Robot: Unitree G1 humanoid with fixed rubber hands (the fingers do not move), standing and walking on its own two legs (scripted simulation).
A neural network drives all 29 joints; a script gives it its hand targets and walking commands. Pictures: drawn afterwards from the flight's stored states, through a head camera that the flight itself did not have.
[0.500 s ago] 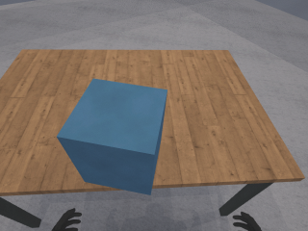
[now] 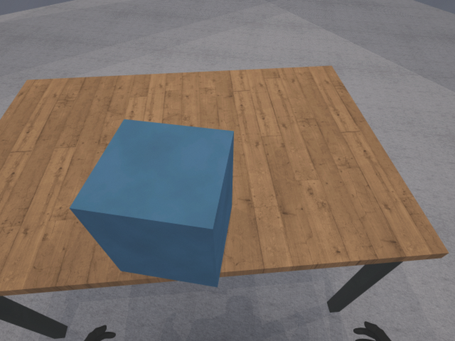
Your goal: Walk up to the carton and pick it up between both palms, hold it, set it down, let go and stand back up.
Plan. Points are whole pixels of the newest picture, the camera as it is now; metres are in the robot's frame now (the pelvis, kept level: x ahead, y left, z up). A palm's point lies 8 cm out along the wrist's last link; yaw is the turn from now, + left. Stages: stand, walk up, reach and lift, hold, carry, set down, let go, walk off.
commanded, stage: walk up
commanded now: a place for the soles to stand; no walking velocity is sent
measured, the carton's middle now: (172, 206) +0.37 +0.12 +0.01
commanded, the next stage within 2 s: none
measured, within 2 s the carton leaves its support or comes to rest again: neither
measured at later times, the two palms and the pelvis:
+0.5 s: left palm out of the picture +0.05 +0.35 -0.11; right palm out of the picture +0.08 -0.19 -0.10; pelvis -0.06 +0.07 -0.02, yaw +1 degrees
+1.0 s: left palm out of the picture +0.02 +0.35 -0.10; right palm out of the picture +0.06 -0.18 -0.09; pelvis -0.06 +0.08 +0.00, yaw +4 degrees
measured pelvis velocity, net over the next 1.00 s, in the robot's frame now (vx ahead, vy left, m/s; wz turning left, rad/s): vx -0.06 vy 0.08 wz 0.06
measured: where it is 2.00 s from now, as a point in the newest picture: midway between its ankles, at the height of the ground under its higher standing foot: outside the picture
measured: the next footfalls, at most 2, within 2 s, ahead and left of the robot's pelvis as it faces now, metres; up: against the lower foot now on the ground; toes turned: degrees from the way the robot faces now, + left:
left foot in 0.24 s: +0.05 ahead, +0.20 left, +0.00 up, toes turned +1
right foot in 0.48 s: +0.00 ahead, -0.04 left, +0.00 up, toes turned +1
